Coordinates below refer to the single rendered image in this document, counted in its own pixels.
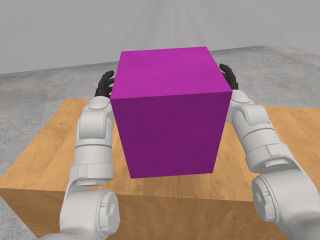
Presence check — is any carton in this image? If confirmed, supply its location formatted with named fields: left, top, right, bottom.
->
left=110, top=46, right=233, bottom=179

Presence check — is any right robot forearm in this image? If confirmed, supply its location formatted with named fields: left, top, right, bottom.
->
left=226, top=89, right=320, bottom=201

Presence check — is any left robot forearm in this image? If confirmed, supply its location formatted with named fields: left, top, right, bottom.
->
left=59, top=96, right=115, bottom=229

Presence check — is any robot right upper arm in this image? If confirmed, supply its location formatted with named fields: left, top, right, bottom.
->
left=251, top=168, right=320, bottom=240

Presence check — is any pedestal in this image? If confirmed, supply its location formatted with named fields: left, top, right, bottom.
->
left=0, top=98, right=320, bottom=240

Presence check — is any robot left upper arm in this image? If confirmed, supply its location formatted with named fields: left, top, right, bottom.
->
left=36, top=189, right=120, bottom=240

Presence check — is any robot right hand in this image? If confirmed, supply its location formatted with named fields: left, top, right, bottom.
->
left=219, top=63, right=239, bottom=90

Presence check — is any robot left hand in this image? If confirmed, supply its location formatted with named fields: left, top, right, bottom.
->
left=94, top=70, right=115, bottom=99

